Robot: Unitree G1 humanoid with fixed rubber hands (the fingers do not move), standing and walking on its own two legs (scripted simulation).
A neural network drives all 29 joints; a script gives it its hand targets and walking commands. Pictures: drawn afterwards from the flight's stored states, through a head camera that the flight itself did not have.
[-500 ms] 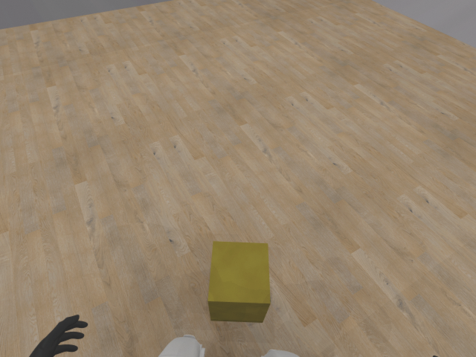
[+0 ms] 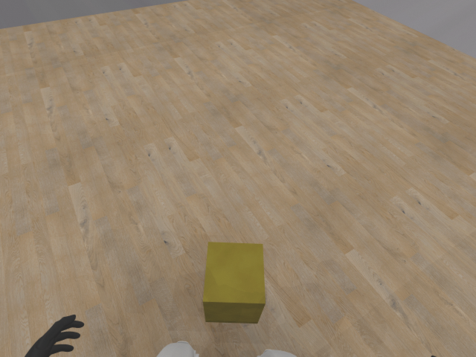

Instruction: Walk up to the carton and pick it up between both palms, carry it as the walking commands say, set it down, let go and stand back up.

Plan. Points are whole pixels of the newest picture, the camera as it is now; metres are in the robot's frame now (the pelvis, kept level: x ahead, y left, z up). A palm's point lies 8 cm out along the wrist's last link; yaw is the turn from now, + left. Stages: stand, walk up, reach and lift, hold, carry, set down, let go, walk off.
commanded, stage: walk up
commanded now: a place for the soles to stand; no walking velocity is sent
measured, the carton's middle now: (233, 283) +0.46 +0.00 -0.60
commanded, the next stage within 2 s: reach and lift in 0.14 s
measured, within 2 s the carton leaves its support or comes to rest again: neither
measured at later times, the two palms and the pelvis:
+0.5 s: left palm (79, 334) +0.18 +0.27 -0.10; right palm out of the picture +0.14 -0.29 -0.08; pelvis +0.00 +0.03 +0.00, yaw +0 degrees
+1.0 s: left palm (121, 269) +0.30 +0.24 -0.11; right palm (364, 295) +0.27 -0.26 -0.12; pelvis -0.01 +0.01 -0.03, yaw +0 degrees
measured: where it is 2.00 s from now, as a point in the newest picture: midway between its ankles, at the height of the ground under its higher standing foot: outside the picture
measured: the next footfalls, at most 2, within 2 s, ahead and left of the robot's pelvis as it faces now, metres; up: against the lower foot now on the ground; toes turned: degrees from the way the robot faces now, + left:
none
